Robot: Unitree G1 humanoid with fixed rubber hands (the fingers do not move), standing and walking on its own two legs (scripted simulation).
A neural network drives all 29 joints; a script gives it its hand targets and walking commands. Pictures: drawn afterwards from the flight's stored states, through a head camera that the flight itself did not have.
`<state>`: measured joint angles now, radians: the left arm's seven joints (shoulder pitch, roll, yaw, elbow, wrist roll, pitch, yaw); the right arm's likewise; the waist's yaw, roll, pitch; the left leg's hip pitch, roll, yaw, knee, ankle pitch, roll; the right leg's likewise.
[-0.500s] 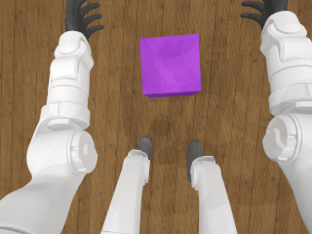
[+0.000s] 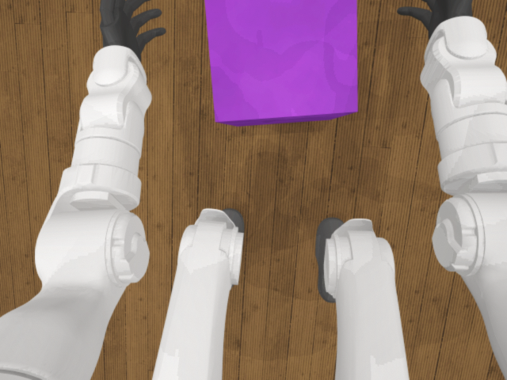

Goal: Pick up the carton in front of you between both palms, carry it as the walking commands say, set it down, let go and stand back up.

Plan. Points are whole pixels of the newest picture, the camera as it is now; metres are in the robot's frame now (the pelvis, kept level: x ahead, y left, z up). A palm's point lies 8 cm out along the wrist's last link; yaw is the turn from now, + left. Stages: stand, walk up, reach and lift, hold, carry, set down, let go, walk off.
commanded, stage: reach and lift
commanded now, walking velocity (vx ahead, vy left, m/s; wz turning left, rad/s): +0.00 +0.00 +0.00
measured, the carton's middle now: (281, 64) +0.54 +0.01 -0.36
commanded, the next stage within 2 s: none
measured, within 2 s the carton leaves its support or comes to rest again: leaves its support in 1.28 s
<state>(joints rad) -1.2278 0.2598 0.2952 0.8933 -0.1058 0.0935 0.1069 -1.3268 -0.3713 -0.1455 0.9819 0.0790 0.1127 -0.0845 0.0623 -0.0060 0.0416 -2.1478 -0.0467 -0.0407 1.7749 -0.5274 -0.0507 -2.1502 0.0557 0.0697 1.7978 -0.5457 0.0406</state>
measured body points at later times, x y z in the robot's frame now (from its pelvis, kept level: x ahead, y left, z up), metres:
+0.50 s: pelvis -0.02 +0.00 -0.11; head +0.37 +0.00 +0.11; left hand +0.54 +0.20 -0.30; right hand +0.57 -0.17 -0.30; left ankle +0.09 +0.13 -0.44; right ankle +0.08 -0.13 -0.45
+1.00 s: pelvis -0.03 +0.00 -0.11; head +0.36 +0.00 +0.11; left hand +0.54 +0.17 -0.29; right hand +0.57 -0.14 -0.29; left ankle +0.09 +0.13 -0.45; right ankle +0.08 -0.13 -0.45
